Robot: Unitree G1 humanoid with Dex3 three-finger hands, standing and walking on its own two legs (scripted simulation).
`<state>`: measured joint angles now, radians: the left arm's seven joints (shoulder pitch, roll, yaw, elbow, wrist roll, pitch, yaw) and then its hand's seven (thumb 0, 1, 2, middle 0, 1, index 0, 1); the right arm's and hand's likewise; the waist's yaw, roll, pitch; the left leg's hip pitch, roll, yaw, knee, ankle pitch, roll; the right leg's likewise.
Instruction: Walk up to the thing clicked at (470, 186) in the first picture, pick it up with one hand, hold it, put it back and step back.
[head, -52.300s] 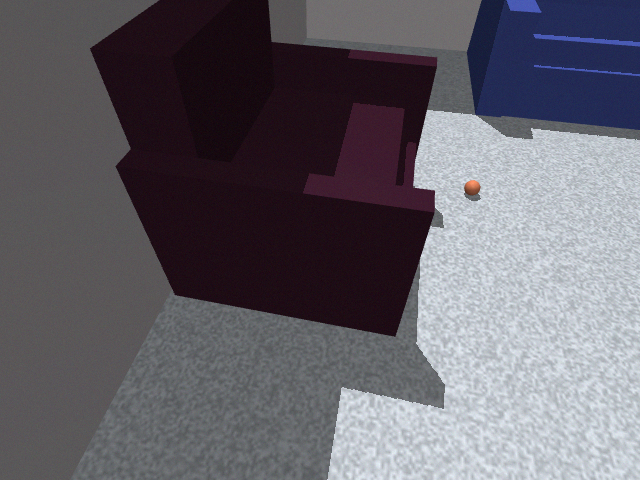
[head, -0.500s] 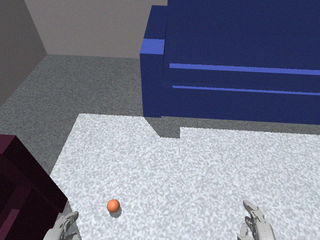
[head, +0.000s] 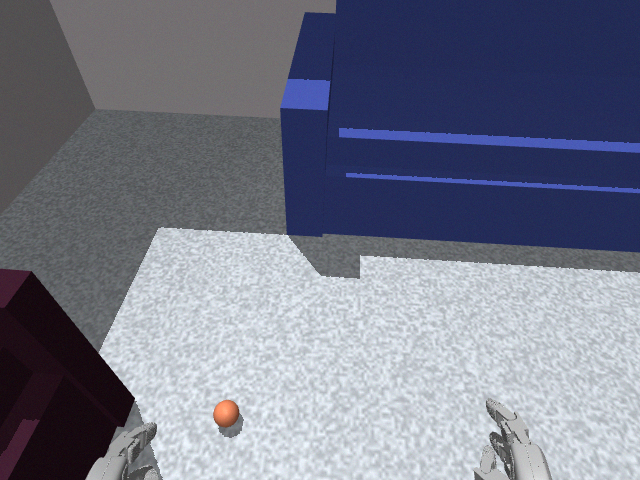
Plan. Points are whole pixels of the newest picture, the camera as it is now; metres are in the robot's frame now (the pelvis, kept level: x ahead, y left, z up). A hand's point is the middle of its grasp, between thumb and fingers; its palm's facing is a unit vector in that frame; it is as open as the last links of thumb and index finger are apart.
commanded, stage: stand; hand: left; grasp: from above
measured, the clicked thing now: (226, 413) +0.48 +0.23 -0.68
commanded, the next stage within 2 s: none
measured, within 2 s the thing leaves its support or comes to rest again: neither
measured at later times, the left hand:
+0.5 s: hand out of the picture +0.03 +0.24 -0.11, palm faces +0.03 -0.95 -0.32, open 7.4 cm
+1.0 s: hand out of the picture +0.02 +0.24 -0.09, palm faces +0.01 -0.94 -0.34, open 7.4 cm
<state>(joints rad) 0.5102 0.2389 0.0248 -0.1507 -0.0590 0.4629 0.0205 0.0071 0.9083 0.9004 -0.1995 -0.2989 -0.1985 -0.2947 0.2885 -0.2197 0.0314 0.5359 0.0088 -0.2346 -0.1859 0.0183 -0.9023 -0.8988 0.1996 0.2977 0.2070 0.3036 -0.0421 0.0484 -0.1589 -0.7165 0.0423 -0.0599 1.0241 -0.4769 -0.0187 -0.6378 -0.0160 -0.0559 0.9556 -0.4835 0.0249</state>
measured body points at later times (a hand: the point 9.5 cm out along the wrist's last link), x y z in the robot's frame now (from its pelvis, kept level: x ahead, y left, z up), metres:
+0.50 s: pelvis -0.01 +0.01 +0.05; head +0.00 +0.00 +0.50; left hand +0.03 +0.29 -0.08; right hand +0.07 -0.27 -0.08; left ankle +0.02 +0.13 -0.68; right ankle +0.00 -0.14 -0.68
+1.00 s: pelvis -0.02 +0.00 +0.07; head -0.02 -0.01 +0.52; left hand +0.02 +0.29 -0.07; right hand +0.04 -0.29 -0.08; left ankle +0.02 +0.13 -0.68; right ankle +0.00 -0.14 -0.68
